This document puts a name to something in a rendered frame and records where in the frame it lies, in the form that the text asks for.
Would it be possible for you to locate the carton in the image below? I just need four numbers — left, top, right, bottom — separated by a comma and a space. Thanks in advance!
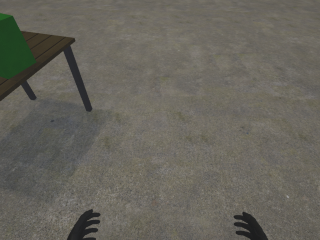
0, 13, 36, 79

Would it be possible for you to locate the left robot hand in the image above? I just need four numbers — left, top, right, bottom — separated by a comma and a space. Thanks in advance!
67, 209, 101, 240

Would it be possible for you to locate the right robot hand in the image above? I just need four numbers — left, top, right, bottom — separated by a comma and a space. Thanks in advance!
234, 211, 268, 240

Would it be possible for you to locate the table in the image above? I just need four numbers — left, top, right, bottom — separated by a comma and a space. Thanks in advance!
0, 31, 93, 112

